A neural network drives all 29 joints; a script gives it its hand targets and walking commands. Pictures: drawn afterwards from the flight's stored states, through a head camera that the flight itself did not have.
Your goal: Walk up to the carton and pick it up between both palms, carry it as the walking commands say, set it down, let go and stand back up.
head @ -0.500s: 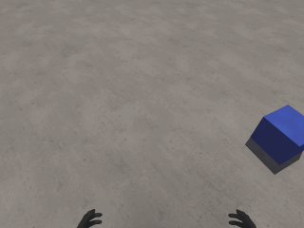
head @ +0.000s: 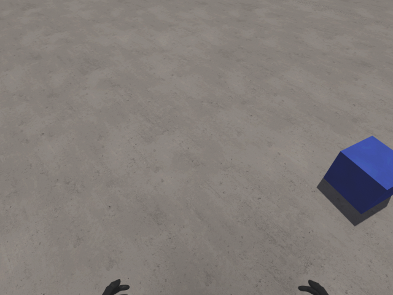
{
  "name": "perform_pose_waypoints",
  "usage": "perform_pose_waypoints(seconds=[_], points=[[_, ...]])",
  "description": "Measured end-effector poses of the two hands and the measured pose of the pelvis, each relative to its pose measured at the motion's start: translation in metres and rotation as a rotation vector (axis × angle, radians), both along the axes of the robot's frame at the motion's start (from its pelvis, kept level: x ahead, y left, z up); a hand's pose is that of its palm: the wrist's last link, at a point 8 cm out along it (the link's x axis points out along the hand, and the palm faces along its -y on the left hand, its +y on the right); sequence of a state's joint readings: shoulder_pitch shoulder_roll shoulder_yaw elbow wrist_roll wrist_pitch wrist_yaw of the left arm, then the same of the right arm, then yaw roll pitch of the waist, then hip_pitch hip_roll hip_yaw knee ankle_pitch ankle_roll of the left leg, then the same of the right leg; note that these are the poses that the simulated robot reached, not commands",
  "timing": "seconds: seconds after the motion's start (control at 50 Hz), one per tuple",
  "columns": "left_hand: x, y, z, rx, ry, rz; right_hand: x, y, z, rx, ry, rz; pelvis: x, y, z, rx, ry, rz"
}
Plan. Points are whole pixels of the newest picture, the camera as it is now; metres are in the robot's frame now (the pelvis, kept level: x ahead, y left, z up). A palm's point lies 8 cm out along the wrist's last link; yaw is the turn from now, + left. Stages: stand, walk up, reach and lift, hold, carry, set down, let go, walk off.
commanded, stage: stand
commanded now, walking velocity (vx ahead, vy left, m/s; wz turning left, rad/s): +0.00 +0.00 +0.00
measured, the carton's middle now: (366, 174) +0.82 -0.88 -0.64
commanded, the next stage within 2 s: walk up in 0.14 s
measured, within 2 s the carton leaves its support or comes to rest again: neither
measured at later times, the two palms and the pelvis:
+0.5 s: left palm out of the picture +0.09 +0.23 -0.12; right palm out of the picture +0.04 -0.28 -0.13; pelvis -0.01 -0.02 -0.01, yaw -8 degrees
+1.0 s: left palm (142, 248) +0.25 +0.16 -0.10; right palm out of the picture -0.11 -0.26 -0.09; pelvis +0.02 -0.02 +0.01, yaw -22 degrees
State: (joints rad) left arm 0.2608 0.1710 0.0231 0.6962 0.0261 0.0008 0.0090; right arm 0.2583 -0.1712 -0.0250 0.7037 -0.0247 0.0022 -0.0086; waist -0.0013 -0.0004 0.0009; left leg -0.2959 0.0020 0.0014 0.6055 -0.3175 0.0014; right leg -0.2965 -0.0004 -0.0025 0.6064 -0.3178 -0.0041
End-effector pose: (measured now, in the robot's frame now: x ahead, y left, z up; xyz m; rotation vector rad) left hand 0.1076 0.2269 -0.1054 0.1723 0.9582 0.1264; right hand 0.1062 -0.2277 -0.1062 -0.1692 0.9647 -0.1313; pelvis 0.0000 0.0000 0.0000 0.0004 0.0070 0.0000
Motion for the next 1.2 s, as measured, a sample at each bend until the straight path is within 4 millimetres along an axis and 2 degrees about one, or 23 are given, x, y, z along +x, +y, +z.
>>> perform_pose_waypoints(seconds=[0.34, 0.42, 0.5, 0.56, 0.62, 0.76, 0.8, 0.84, 0.88, 0.94, 0.98, 1.02, 1.1, 1.2], points=[[-0.018, 0.003, -0.006, 0.007, 0.068, 0.02, -0.018, -0.004, -0.005, -0.008, 0.06, -0.036, -0.001, -0.001, 0.002, 0.002, -0.005, -0.011], [-0.022, 0.007, -0.013, 0.046, 0.145, -0.041, -0.034, -0.026, -0.011, -0.046, 0.07, -0.129, -0.006, -0.007, -0.002, 0.012, -0.006, -0.094], [-0.014, 0.004, -0.013, 0.074, 0.158, -0.075, -0.063, -0.057, -0.023, -0.068, 0.127, -0.199, -0.009, -0.018, -0.009, 0.012, -0.001, -0.138], [-0.014, 0.003, -0.005, 0.091, 0.153, -0.067, -0.079, -0.071, -0.02, -0.075, 0.172, -0.223, -0.013, -0.02, -0.003, 0.022, 0.004, -0.156], [-0.014, 0.005, 0.004, 0.111, 0.17, -0.082, -0.081, -0.074, -0.011, -0.068, 0.156, -0.24, -0.015, -0.02, 0.005, 0.031, 0.011, -0.186], [0.01, 0.012, 0.012, 0.128, 0.157, -0.163, -0.074, -0.06, 0.002, -0.044, 0.085, -0.278, -0.016, -0.008, 0.012, 0.04, 0.023, -0.263], [0.024, 0.012, 0.009, 0.098, 0.144, -0.196, -0.077, -0.053, 0.003, -0.049, 0.084, -0.293, -0.012, -0.003, 0.01, 0.037, 0.026, -0.284], [0.047, 0.008, 0.003, 0.07, 0.109, -0.248, -0.09, -0.048, -0.002, -0.076, 0.089, -0.317, -0.006, 0.003, 0.003, 0.01, 0.035, -0.3], [0.073, -0.004, 0.001, 0.052, 0.067, -0.311, -0.117, -0.042, -0.004, -0.094, 0.14, -0.352, -0.003, 0.004, 0.001, 0.011, 0.034, -0.322], [0.112, -0.033, 0.008, -0.007, 0.0, -0.384, -0.17, -0.034, 0.002, -0.107, 0.274, -0.432, 0.007, -0.002, 0.007, -0.008, 0.024, -0.355], [0.132, -0.054, 0.009, -0.051, -0.019, -0.42, -0.203, -0.032, 0.009, -0.115, 0.357, -0.485, 0.015, -0.01, 0.011, -0.021, 0.014, -0.377], [0.146, -0.075, 0.007, -0.083, -0.015, -0.451, -0.228, -0.03, 0.016, -0.111, 0.415, -0.533, 0.023, -0.02, 0.012, -0.029, 0.005, -0.402], [0.17, -0.127, 0.001, -0.127, 0.022, -0.526, -0.253, -0.028, 0.022, -0.071, 0.476, -0.622, 0.041, -0.047, 0.014, -0.043, -0.002, -0.45], [0.215, -0.209, -0.006, -0.119, 0.024, -0.65, -0.256, -0.041, 0.012, 0.016, 0.537, -0.714, 0.065, -0.094, 0.006, -0.033, 0.021, -0.497]])
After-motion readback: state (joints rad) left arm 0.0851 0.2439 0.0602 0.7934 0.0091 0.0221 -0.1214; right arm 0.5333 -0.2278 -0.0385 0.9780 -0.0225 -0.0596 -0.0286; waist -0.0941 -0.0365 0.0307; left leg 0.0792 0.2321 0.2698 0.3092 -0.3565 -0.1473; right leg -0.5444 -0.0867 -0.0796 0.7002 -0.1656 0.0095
